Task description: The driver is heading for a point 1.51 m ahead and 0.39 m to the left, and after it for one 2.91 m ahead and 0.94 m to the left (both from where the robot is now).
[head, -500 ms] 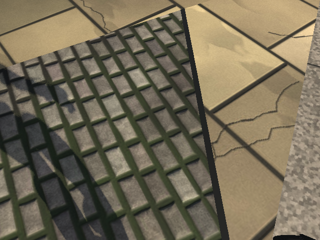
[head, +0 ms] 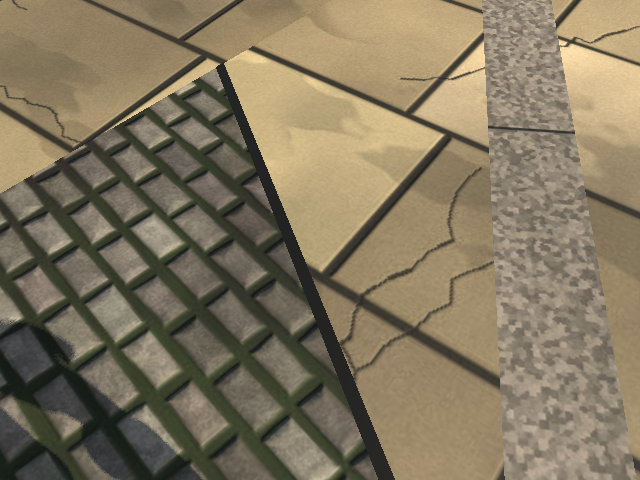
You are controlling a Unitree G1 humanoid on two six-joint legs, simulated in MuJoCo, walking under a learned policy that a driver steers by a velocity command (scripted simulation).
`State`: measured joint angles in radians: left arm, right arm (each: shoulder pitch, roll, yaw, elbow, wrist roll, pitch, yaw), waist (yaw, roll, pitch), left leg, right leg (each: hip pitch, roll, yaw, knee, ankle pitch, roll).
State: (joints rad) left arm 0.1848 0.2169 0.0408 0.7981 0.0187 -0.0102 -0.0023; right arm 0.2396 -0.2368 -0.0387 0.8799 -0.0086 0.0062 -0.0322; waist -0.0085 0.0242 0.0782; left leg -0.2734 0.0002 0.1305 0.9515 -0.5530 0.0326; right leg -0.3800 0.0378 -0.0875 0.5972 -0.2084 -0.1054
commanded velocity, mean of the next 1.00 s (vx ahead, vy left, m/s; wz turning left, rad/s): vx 0.01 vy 0.00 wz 0.38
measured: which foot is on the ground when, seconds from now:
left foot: up 0.00-0.38, down 0.40-0.92, up 0.94-1.00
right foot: down 0.00-0.40, up 0.42-0.90, down 0.92-1.00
